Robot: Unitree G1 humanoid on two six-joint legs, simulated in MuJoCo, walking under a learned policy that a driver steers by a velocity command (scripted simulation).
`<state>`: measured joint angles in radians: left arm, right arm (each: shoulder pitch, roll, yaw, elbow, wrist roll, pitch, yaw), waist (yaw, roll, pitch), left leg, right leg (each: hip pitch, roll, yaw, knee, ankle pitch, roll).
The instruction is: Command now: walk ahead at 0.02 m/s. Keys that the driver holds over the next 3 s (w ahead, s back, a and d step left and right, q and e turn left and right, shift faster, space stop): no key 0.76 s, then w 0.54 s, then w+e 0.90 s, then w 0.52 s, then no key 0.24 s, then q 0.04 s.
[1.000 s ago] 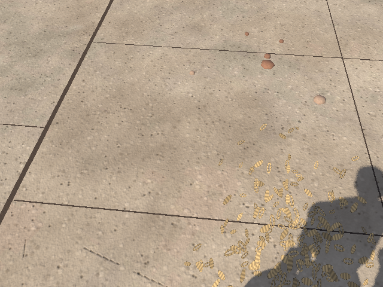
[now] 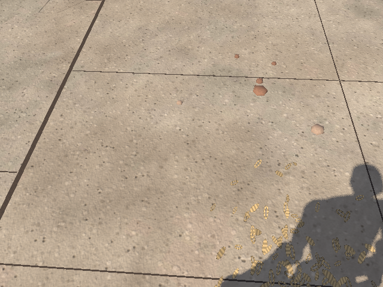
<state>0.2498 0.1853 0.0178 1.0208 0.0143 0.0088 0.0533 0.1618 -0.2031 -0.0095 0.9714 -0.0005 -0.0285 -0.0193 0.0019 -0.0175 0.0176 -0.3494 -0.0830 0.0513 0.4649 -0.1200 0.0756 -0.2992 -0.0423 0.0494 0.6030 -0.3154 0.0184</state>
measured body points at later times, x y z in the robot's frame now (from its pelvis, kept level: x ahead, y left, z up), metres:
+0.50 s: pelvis +0.05 -0.03 +0.01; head +0.07 -0.03 +0.46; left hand +0.04 +0.19 -0.15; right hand +0.10 -0.26 -0.15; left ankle +0.08 +0.08 -0.73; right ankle +0.01 -0.13 -0.73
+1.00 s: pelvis +0.09 -0.01 +0.00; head +0.10 +0.01 +0.45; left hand +0.02 +0.23 -0.15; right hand +0.16 -0.26 -0.14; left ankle +0.10 +0.10 -0.71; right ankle +0.01 -0.14 -0.73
